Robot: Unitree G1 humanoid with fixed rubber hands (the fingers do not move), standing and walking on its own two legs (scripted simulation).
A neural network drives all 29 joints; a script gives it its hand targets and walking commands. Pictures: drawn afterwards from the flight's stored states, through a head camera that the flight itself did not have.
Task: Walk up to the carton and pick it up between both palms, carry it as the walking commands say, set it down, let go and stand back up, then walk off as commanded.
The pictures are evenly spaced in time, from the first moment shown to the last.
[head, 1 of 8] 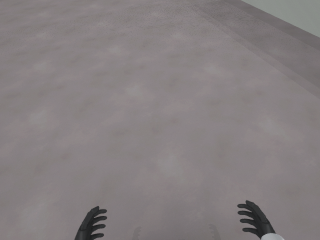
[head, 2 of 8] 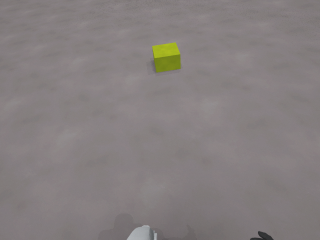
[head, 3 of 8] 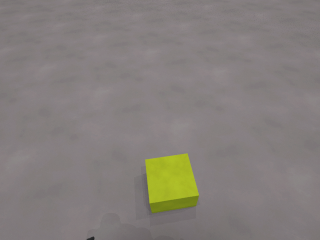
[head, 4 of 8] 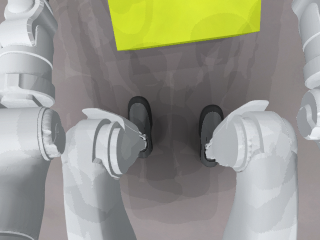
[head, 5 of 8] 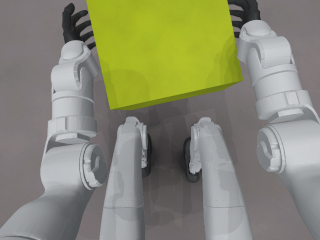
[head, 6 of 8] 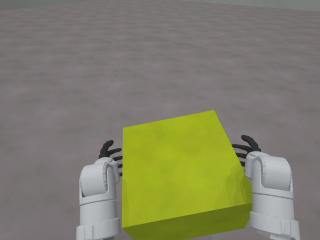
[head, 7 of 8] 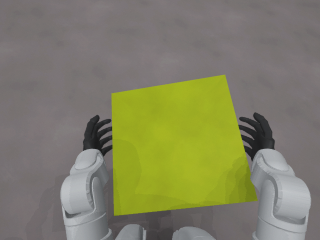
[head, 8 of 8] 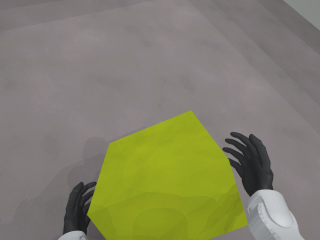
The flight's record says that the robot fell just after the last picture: yes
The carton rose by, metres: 0.71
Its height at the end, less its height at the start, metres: +0.42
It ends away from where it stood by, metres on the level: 12.29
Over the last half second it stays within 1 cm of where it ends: no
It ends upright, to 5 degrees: no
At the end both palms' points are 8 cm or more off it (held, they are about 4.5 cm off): no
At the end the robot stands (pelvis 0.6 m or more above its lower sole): no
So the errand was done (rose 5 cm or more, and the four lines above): no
